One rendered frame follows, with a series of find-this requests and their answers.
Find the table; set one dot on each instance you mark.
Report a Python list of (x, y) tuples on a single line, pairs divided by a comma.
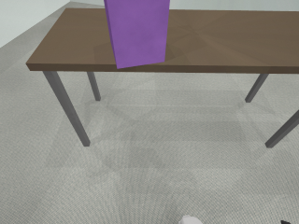
[(198, 41)]

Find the carton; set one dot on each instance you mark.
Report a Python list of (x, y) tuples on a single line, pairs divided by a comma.
[(137, 31)]

